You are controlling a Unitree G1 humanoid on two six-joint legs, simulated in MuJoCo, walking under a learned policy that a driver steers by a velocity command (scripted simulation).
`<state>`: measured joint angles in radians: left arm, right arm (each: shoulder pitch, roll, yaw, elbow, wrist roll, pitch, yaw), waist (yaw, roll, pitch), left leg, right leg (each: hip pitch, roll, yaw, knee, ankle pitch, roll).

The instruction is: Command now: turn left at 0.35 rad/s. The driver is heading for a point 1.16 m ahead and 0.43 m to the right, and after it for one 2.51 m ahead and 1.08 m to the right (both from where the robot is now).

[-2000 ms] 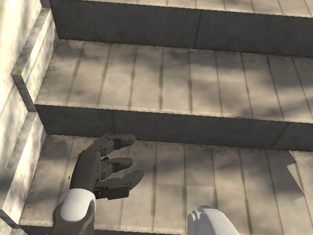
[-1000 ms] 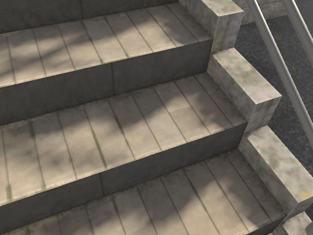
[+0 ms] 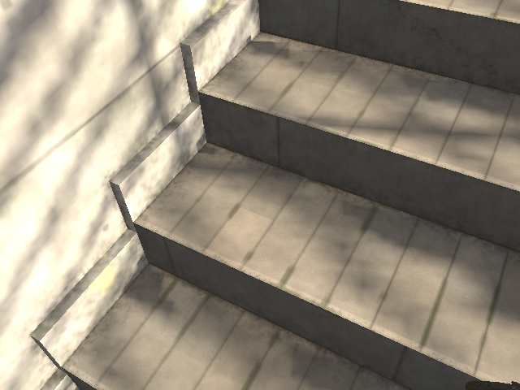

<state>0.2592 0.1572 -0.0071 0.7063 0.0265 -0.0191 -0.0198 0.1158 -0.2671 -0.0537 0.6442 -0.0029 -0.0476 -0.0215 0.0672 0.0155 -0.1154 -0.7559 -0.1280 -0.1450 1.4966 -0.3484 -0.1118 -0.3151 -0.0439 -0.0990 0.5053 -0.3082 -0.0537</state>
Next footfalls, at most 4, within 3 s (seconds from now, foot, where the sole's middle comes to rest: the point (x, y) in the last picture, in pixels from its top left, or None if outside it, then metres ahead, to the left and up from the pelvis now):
0.14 left None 0.06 0.13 -0.78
0.82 right None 0.00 -0.17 -0.78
1.16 left None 0.37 -0.18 -0.60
1.54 right None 0.50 -0.54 -0.43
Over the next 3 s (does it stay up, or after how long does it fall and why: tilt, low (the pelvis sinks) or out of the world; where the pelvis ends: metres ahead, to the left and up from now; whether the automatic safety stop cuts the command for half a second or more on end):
stays up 1.25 -0.60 0.69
